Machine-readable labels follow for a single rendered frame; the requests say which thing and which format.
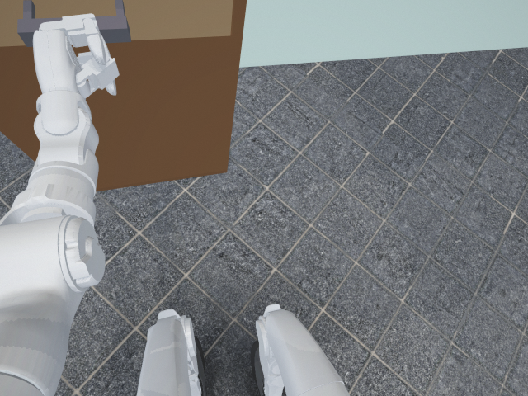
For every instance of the right robot thigh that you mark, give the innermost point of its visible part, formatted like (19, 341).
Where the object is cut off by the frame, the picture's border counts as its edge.
(304, 367)

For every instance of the left robot hand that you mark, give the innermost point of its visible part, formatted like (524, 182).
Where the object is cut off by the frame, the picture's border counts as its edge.
(57, 65)

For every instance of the drawer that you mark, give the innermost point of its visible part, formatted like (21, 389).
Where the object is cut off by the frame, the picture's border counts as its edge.
(147, 19)

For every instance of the robot left forearm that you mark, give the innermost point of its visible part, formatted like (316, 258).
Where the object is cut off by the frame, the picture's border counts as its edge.
(64, 178)

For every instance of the handle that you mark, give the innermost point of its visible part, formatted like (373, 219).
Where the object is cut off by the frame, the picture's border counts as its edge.
(114, 29)

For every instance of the cabinet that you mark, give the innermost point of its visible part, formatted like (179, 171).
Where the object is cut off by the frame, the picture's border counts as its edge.
(171, 118)

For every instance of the robot left upper arm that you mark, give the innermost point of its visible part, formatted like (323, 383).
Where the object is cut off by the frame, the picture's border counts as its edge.
(46, 265)

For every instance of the left robot shin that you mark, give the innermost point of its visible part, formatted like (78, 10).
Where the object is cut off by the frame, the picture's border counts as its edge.
(192, 365)

